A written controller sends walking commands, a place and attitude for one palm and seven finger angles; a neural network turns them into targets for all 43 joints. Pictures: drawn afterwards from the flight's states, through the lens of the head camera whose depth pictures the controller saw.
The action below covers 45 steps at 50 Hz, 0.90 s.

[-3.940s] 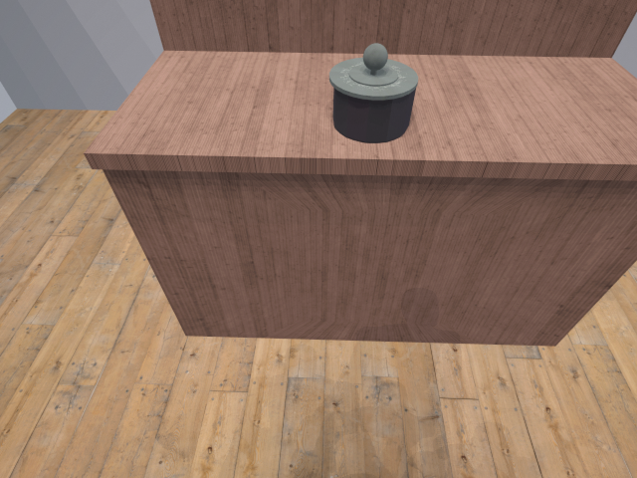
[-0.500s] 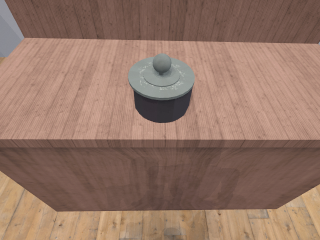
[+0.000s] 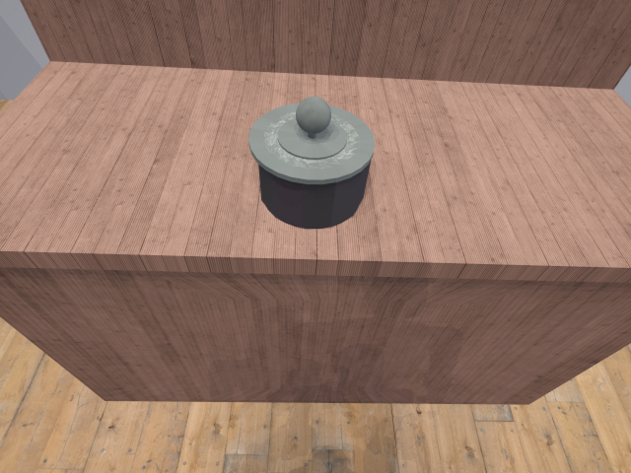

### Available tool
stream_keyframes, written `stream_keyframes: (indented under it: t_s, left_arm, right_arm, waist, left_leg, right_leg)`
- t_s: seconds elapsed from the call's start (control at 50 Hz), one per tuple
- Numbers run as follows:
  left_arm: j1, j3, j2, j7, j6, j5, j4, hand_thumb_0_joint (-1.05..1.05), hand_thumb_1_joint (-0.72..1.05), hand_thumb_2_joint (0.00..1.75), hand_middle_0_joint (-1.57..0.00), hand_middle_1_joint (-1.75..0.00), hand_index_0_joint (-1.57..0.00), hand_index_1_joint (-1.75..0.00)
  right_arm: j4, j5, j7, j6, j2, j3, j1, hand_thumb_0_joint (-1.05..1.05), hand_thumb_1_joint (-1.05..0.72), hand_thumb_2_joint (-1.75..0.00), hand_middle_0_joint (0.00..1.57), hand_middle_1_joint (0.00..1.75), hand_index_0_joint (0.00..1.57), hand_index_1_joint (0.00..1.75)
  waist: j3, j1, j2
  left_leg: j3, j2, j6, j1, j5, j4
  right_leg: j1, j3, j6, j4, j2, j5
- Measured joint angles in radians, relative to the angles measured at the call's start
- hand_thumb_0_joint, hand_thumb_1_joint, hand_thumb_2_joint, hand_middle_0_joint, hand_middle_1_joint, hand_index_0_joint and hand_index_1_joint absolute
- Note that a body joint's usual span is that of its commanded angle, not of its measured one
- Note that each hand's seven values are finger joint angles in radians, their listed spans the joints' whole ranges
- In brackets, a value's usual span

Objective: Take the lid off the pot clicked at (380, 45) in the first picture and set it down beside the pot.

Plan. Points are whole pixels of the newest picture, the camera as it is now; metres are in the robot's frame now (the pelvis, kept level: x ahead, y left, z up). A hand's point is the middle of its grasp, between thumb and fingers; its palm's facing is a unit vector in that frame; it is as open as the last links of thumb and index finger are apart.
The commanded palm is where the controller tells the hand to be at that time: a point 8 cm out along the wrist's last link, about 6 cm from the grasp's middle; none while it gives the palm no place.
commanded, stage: look again from close up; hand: left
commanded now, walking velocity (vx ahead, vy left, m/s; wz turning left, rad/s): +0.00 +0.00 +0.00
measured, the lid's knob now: (313, 115) +0.53 +0.05 +0.18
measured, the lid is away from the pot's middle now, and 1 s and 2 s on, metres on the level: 0.00 0.00 0.00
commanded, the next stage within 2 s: shuffle to correct the standing spot in 0.60 s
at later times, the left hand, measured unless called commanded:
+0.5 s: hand out of the picture -0.02 +0.17 -0.17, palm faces +0.02 -0.98 -0.18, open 7.4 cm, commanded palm none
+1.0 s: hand out of the picture -0.03 +0.15 -0.17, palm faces +0.06 -0.98 -0.18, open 7.4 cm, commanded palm none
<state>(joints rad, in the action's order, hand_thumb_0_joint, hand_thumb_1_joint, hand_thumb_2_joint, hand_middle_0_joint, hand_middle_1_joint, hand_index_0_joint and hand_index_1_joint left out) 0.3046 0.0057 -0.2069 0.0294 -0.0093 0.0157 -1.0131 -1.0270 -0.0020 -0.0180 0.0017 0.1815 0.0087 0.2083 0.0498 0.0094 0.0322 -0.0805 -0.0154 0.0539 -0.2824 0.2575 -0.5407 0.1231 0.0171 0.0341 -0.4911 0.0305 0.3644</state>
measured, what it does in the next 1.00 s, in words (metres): stands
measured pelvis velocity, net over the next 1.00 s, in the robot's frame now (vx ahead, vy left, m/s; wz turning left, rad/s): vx -0.01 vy -0.03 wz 0.04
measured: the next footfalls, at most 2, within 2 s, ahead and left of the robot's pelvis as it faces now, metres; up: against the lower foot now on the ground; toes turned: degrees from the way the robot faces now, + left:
right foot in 1.54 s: +0.14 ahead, -0.25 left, +0.00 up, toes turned +1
left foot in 1.74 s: +0.14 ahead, -0.01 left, +0.00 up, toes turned +4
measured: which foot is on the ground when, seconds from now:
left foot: down 0.00-1.00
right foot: down 0.00-1.00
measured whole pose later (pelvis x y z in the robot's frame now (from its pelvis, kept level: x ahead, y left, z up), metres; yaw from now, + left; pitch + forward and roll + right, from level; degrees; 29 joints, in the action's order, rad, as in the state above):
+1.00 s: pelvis -0.01 -0.03 +0.00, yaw +2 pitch +1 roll +0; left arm 0.35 -0.02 -0.18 0.01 0.00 0.02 -1.04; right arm -1.07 -0.01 -0.02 0.00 0.14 0.03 0.27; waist 0.03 0.00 0.03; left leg -0.03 0.00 0.02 -0.30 0.22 -0.51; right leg 0.15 -0.03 -0.01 -0.50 0.01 0.36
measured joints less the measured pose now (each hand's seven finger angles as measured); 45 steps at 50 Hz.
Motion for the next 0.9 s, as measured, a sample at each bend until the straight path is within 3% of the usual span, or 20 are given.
stream_keyframes:
  t_s: [0.72,0.9]
  left_arm:
    - [0.008,-0.005,0.024,-0.004,0.014,0.000,-0.029,0.00,0.91,0.90,-0.20,-0.30,-0.20,-0.30]
    - [0.023,-0.015,0.020,-0.015,0.010,0.004,-0.029,0.00,0.91,0.90,-0.20,-0.30,-0.20,-0.30]
  right_arm:
    - [-0.042,0.002,-0.005,0.009,-0.025,0.005,0.015,0.00,-0.92,-0.90,0.20,0.30,0.20,0.30]
    - [-0.045,-0.006,0.000,-0.001,-0.035,0.015,0.045,0.00,-0.92,-0.90,0.20,0.30,0.20,0.30]
  waist:
    - [0.000,0.001,0.000]
    - [-0.015,-0.011,0.006]
  left_leg:
    - [0.013,0.012,-0.018,0.014,-0.072,0.075]
    - [0.036,0.004,-0.024,-0.008,-0.059,0.054]
  right_leg:
    - [0.000,-0.011,-0.018,0.041,-0.016,-0.051]
    - [0.018,-0.035,-0.031,0.006,-0.011,-0.021]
